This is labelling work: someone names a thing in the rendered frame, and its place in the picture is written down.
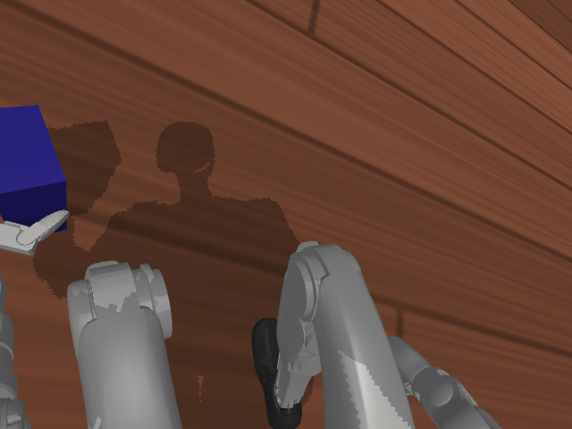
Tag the right robot hand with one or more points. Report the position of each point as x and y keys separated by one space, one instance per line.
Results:
x=408 y=360

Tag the carton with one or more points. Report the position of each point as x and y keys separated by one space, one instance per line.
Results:
x=32 y=183

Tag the left robot arm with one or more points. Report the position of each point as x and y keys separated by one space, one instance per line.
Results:
x=12 y=410

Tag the left robot hand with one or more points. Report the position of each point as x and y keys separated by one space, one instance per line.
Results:
x=24 y=239

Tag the right robot arm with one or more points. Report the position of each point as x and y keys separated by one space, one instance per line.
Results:
x=446 y=401

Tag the right robot foot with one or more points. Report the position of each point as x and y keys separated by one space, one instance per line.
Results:
x=265 y=353

